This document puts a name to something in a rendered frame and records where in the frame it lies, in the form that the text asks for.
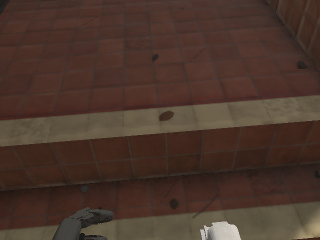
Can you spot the left robot hand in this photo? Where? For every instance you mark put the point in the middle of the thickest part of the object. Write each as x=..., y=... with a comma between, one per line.
x=70, y=228

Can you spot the right robot thigh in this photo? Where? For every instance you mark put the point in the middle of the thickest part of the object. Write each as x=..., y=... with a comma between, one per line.
x=219, y=231

